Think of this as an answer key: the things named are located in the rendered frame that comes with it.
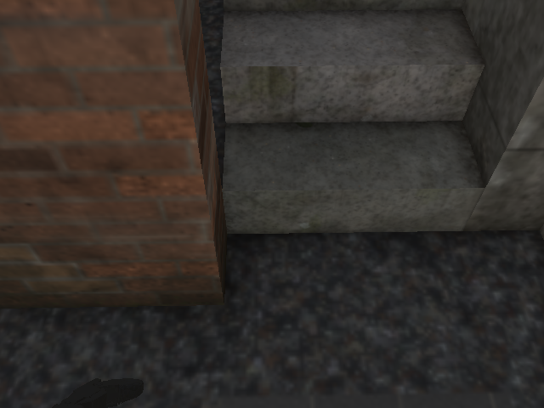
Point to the robot left hand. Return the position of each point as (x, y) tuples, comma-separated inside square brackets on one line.
[(97, 394)]

